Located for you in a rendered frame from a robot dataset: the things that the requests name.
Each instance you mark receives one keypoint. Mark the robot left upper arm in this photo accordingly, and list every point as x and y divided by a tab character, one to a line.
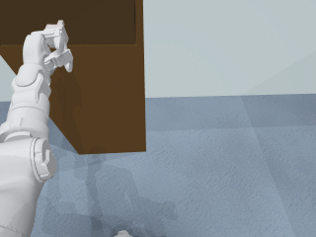
25	165

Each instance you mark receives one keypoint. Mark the robot left shin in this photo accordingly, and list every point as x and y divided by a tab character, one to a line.
123	232

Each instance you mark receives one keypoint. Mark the drawer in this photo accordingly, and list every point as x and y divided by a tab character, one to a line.
85	21

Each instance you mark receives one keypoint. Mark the cabinet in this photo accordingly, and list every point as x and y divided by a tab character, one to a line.
100	105

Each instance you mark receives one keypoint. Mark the left robot hand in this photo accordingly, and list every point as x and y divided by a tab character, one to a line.
37	51

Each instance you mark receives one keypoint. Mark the handle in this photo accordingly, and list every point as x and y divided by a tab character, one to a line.
60	24

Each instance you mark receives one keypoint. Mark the left robot forearm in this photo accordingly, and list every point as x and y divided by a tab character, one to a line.
28	114

